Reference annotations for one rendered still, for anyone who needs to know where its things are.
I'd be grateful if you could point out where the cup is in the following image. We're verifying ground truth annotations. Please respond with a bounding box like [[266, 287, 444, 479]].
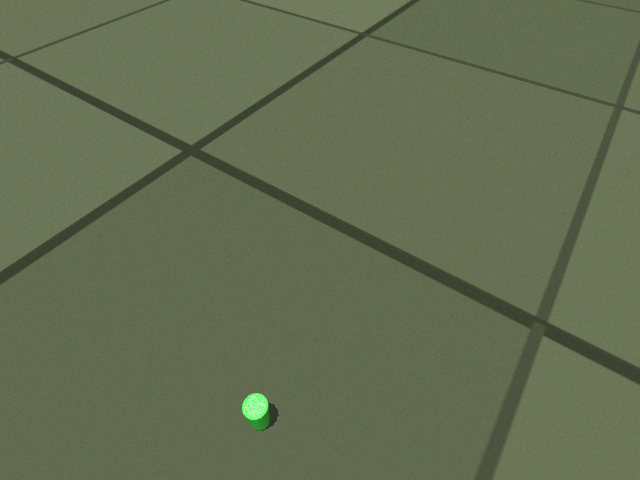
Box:
[[242, 393, 270, 431]]

